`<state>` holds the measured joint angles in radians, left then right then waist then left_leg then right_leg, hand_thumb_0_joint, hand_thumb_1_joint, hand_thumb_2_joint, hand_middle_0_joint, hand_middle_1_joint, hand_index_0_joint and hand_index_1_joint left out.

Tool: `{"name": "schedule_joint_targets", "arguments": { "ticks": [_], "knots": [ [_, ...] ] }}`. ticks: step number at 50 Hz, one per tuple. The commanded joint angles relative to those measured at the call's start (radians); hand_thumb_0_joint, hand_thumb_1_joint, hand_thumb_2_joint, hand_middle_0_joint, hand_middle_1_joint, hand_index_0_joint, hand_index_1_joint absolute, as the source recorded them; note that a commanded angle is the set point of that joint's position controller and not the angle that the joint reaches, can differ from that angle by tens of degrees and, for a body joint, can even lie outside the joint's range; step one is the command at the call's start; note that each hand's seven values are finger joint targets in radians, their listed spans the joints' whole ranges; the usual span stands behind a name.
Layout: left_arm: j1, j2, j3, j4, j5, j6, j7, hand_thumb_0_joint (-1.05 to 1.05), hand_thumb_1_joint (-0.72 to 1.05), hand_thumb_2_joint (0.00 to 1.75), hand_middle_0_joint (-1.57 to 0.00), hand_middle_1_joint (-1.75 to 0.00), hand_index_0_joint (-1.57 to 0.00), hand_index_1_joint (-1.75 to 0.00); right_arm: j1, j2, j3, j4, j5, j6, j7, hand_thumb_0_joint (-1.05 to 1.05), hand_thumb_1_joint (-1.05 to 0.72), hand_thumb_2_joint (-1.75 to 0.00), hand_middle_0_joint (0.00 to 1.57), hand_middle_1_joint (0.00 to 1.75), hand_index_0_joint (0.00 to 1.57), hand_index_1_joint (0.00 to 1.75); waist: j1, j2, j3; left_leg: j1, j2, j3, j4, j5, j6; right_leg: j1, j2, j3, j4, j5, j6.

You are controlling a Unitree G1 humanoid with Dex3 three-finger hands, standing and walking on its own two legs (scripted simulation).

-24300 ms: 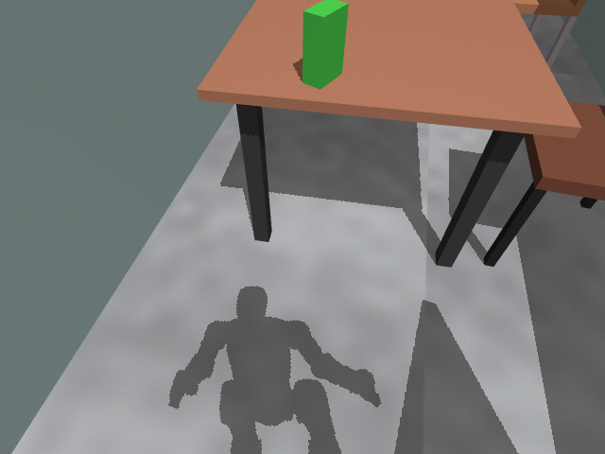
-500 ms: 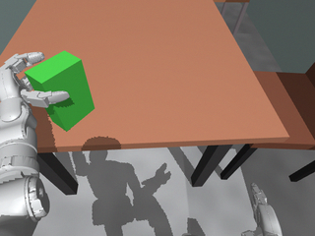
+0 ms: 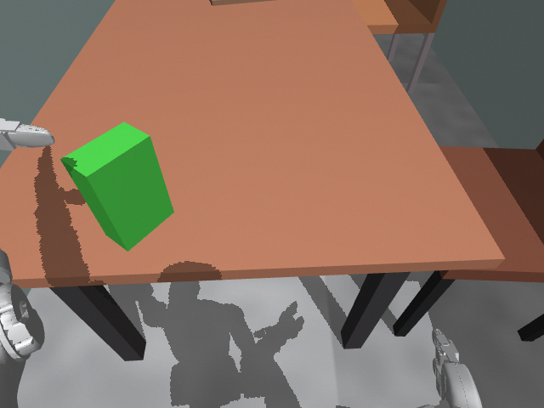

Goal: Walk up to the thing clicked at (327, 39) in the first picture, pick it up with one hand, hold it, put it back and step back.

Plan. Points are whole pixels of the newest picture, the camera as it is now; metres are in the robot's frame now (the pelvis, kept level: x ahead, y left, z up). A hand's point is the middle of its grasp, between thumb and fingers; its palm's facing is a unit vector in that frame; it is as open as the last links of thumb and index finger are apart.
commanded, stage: rise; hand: left
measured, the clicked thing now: (126, 189) +0.46 +0.22 +0.07
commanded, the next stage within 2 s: sink last in 0.10 s
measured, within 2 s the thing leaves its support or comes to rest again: neither
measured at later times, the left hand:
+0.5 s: hand out of the picture +0.37 +0.39 +0.25, palm faces +0.62 -0.73 -0.29, open 17.6 cm
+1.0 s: hand out of the picture +0.19 +0.23 +0.24, palm faces +0.42 -0.79 -0.44, open 17.5 cm
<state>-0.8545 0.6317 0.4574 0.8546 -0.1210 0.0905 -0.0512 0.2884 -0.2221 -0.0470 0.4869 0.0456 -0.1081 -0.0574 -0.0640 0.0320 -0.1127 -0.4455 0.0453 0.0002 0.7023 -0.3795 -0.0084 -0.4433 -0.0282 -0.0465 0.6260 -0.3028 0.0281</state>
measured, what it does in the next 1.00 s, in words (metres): stands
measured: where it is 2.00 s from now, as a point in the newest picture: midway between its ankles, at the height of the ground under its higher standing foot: outside the picture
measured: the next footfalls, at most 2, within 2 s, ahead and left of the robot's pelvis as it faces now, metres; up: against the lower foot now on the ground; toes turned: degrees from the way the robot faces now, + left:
none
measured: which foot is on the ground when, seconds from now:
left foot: down 0.00-1.00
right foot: down 0.00-1.00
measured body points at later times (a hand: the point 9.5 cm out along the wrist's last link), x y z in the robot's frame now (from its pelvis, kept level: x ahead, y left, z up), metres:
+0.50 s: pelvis +0.01 +0.00 +0.01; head +0.02 +0.00 +0.46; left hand +0.33 +0.43 +0.27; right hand +0.16 -0.25 -0.02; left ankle -0.02 +0.12 -0.72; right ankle +0.00 -0.14 -0.72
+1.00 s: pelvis +0.01 -0.01 +0.02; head +0.00 -0.04 +0.46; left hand +0.16 +0.27 +0.26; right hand +0.18 -0.27 -0.04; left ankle -0.02 +0.12 -0.72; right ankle +0.00 -0.14 -0.72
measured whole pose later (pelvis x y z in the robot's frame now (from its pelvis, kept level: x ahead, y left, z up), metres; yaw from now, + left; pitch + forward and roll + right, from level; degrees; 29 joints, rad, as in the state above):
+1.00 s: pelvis +0.01 -0.01 +0.02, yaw +1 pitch -3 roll +0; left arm 0.40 0.39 0.42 -0.50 -0.09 -0.25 0.01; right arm 0.36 -0.23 -0.15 0.38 0.05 -0.10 -0.03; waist 0.07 0.06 0.00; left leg -0.14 0.02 0.00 0.49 -0.31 -0.02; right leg -0.17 -0.05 -0.06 0.50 -0.28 0.02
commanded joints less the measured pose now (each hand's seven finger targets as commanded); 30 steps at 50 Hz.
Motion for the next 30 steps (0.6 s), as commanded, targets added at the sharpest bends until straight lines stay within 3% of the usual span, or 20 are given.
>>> {"name": "schedule_joint_targets", "arguments": {
  "ticks": [1, 2, 3, 4, 5, 6, 7, 8, 9, 11, 12, 15, 16, 18, 20, 21, 23, 26, 27, 30],
  "knots": [
    [-0.494, 0.333, 0.015, -0.043, 0.012, 0.042, -0.069, 0.0, -0.61, 0.07, -0.02, -0.06, -0.05, -0.05, -0.057, -0.159, -0.059, -0.139, 0.007, -0.079, -0.011, 0.0, 0.54, -0.04, 0.05, 0.05, 0.05, 0.05, -0.013, 0.024, -0.221, 0.122, -0.03, 0.01, -0.135, 0.353, 0.012, 0.128, 0.034, -0.02, -0.097, 0.273, -0.037],
    [-0.51, 0.336, 0.012, -0.027, 0.013, 0.05, -0.082, 0.0, -0.57, 0.06, -0.06, 0.0, -0.04, -0.02, -0.05, -0.161, -0.058, -0.14, 0.006, -0.088, -0.006, 0.0, 0.59, -0.05, 0.05, 0.05, 0.05, 0.05, -0.014, 0.012, -0.229, 0.128, -0.032, 0.011, -0.143, 0.343, 0.015, 0.134, 0.034, -0.019, -0.1, 0.268, -0.036],
    [-0.618, 0.569, 0.049, -0.242, 0.122, -0.032, -0.028, 0.0, -0.51, 0.03, -0.05, -0.02, -0.06, -0.01, -0.087, -0.188, -0.065, -0.155, -0.002, -0.091, 0.013, 0.0, 0.61, -0.04, 0.05, 0.05, 0.05, 0.05, 0.036, 0.119, -0.288, 0.167, -0.049, 0.03, -0.146, 0.373, -0.001, 0.159, 0.016, -0.011, -0.096, 0.315, -0.033],
    [-0.502, 0.503, 0.038, 0.003, 0.126, -0.033, -0.018, 0.0, -0.51, 0.01, -0.05, -0.03, -0.08, -0.01, -0.039, -0.232, -0.112, -0.13, -0.006, -0.086, 0.012, 0.0, 0.57, -0.05, 0.05, 0.05, 0.05, 0.05, -0.014, 0.028, -0.231, 0.153, -0.044, 0.032, -0.14, 0.366, 0.005, 0.15, 0.019, -0.014, -0.097, 0.323, -0.028],
    [-0.449, 0.425, -0.005, 0.069, 0.124, -0.027, -0.021, 0.0, -0.48, 0.0, -0.04, -0.03, -0.08, 0.0, -0.039, -0.199, -0.071, -0.14, -0.004, -0.085, 0.024, 0.0, 0.59, -0.04, 0.05, 0.05, 0.05, 0.05, -0.001, -0.049, -0.189, 0.12, -0.043, 0.026, -0.154, 0.345, 0.013, 0.153, 0.022, -0.018, -0.112, 0.306, -0.023],
    [-0.457, 0.418, -0.01, 0.042, 0.132, -0.041, -0.018, 0.0, -0.49, 0.01, -0.04, -0.03, -0.08, 0.0, -0.115, -0.181, -0.051, -0.244, 0.002, -0.094, 0.037, 0.0, 0.6, -0.04, 0.05, 0.05, 0.05, 0.05, 0.007, -0.062, -0.222, 0.132, -0.038, 0.022, -0.165, 0.348, 0.012, 0.168, 0.023, -0.019, -0.109, 0.3, -0.023],
    [-0.465, 0.437, -0.01, 0.036, 0.14, -0.053, -0.008, 0.0, -0.49, 0.01, -0.04, -0.02, -0.07, 0.0, -0.065, -0.196, -0.082, -0.221, 0.005, -0.088, 0.036, 0.0, 0.59, -0.05, 0.05, 0.05, 0.05, 0.05, -0.004, -0.057, -0.237, 0.157, -0.037, 0.024, -0.166, 0.348, 0.015, 0.158, 0.024, -0.018, -0.113, 0.302, -0.023],
    [-0.422, 0.457, -0.002, 0.112, 0.148, -0.059, 0.001, 0.0, -0.49, 0.02, -0.04, -0.03, -0.07, 0.0, -0.022, -0.2, -0.074, -0.2, 0.002, -0.078, 0.04, 0.0, 0.6, -0.04, 0.05, 0.05, 0.05, 0.05, 0.001, -0.069, -0.193, 0.131, -0.043, 0.032, -0.169, 0.33, 0.018, 0.158, 0.019, -0.017, -0.126, 0.286, -0.021],
    [-0.427, 0.526, 0.033, 0.091, 0.158, -0.068, 0.011, 0.0, -0.5, 0.02, -0.04, -0.03, -0.07, -0.01, -0.001, -0.239, -0.1, -0.23, 0.002, -0.075, 0.043, 0.0, 0.61, -0.04, 0.05, 0.05, 0.05, 0.05, 0.007, -0.063, -0.214, 0.127, -0.046, 0.033, -0.182, 0.313, 0.017, 0.172, 0.017, -0.013, -0.136, 0.266, -0.021],
    [-0.474, 0.562, 0.056, 0.003, 0.169, -0.094, 0.017, 0.0, -0.56, 0.08, -0.05, -0.03, -0.03, -0.05, -0.012, -0.179, -0.046, -0.29, 0.007, -0.074, 0.058, 0.0, 0.61, -0.05, 0.05, 0.05, 0.05, 0.05, 0.029, -0.007, -0.286, 0.159, -0.052, 0.043, -0.178, 0.368, 0.014, 0.216, 0.01, -0.006, -0.129, 0.326, -0.021],
    [-0.422, 0.563, 0.066, 0.06, 0.174, -0.098, 0.018, 0.0, -0.57, 0.08, -0.05, -0.04, -0.03, -0.06, 0.004, -0.169, -0.033, -0.285, 0.008, -0.067, 0.061, 0.0, 0.6, -0.05, 0.05, 0.05, 0.05, 0.05, 0.031, -0.016, -0.271, 0.136, -0.055, 0.046, -0.179, 0.375, 0.014, 0.232, 0.008, -0.005, -0.133, 0.332, -0.02],
    [-0.422, 0.587, 0.097, -0.117, 0.167, -0.133, 0.028, 0.0, -0.58, 0.08, -0.06, -0.03, -0.03, -0.06, 0.031, -0.171, -0.042, -0.345, 0.016, -0.073, 0.066, 0.0, 0.59, -0.06, 0.05, 0.05, 0.05, 0.05, 0.046, 0.113, -0.361, 0.24, -0.053, 0.049, -0.182, 0.464, 0.0, 0.255, 0.009, -0.008, -0.126, 0.39, -0.033],
    [-0.365, 0.565, 0.1, -0.138, 0.16, -0.14, 0.028, 0.0, -0.58, 0.08, -0.06, -0.03, -0.03, -0.06, 0.052, -0.149, -0.017, -0.322, 0.015, -0.069, 0.074, 0.0, 0.58, -0.06, 0.05, 0.05, 0.05, 0.05, 0.066, 0.145, -0.337, 0.243, -0.05, 0.047, -0.188, 0.486, -0.006, 0.25, 0.013, -0.013, -0.132, 0.384, -0.039],
    [-0.273, 0.549, 0.12, -0.299, 0.145, -0.156, 0.038, 0.0, -0.58, 0.08, -0.06, -0.04, -0.04, -0.06, 0.033, -0.193, -0.07, -0.399, 0.019, -0.081, 0.072, 0.0, 0.57, -0.06, 0.05, 0.05, 0.05, 0.05, 0.074, 0.192, -0.357, 0.313, -0.037, 0.038, -0.192, 0.54, -0.02, 0.226, 0.021, -0.025, -0.142, 0.377, -0.047],
    [-0.097, 0.482, 0.113, -0.367, 0.128, -0.161, 0.043, 0.0, -0.58, 0.07, -0.06, -0.04, -0.04, -0.06, 0.084, -0.17, -0.054, -0.34, 0.021, -0.073, 0.076, 0.0, 0.56, -0.06, 0.05, 0.05, 0.05, 0.05, 0.081, 0.187, -0.252, 0.285, -0.034, 0.036, -0.207, 0.527, -0.019, 0.217, 0.025, -0.031, -0.152, 0.36, -0.05],
    [-0.057, 0.454, 0.109, -0.44, 0.12, -0.167, 0.042, 0.0, -0.58, 0.07, -0.06, -0.04, -0.04, -0.06, 0.068, -0.182, -0.062, -0.403, 0.022, -0.08, 0.076, 0.0, 0.55, -0.06, 0.05, 0.05, 0.05, 0.05, 0.07, 0.174, -0.261, 0.305, -0.031, 0.035, -0.212, 0.522, -0.021, 0.219, 0.027, -0.032, -0.158, 0.352, -0.05],
    [0.059, 0.38, 0.091, -0.589, 0.102, -0.168, 0.046, 0.0, -0.57, 0.06, -0.06, -0.04, -0.04, -0.05, 0.121, -0.161, -0.065, -0.343, 0.026, -0.074, 0.077, 0.0, 0.55, -0.06, 0.05, 0.05, 0.05, 0.05, 0.072, 0.188, -0.214, 0.313, -0.021, 0.029, -0.223, 0.526, -0.025, 0.192, 0.034, -0.04, -0.166, 0.32, -0.053],
    [0.305, 0.33, 0.128, -0.794, 0.077, -0.174, 0.052, 0.0, -0.57, 0.05, -0.06, -0.04, -0.05, -0.05, 0.145, -0.161, -0.091, -0.299, 0.032, -0.062, 0.083, 0.0, 0.54, -0.06, 0.05, 0.05, 0.05, 0.05, 0.088, 0.191, -0.17, 0.321, -0.015, 0.024, -0.227, 0.563, -0.025, 0.2, 0.038, -0.046, -0.166, 0.328, -0.055],
    [0.313, 0.291, 0.108, -0.894, 0.07, -0.18, 0.052, 0.0, -0.56, 0.04, -0.06, -0.04, -0.05, -0.04, 0.147, -0.137, -0.079, -0.279, 0.029, -0.058, 0.087, 0.0, 0.54, -0.06, 0.05, 0.05, 0.05, 0.05, 0.089, 0.199, -0.157, 0.316, -0.015, 0.024, -0.229, 0.554, -0.026, 0.205, 0.039, -0.047, -0.167, 0.32, -0.056],
    [0.468, 0.251, 0.138, -1.102, 0.054, -0.195, 0.065, 0.0, -0.55, 0.02, -0.05, -0.03, -0.06, -0.03, 0.123, -0.145, -0.106, -0.212, 0.024, -0.048, 0.085, 0.0, 0.54, -0.06, 0.05, 0.05, 0.05, 0.05, 0.099, 0.18, -0.119, 0.307, -0.015, 0.023, -0.237, 0.543, -0.023, 0.232, 0.041, -0.044, -0.167, 0.324, -0.057]
  ]
}}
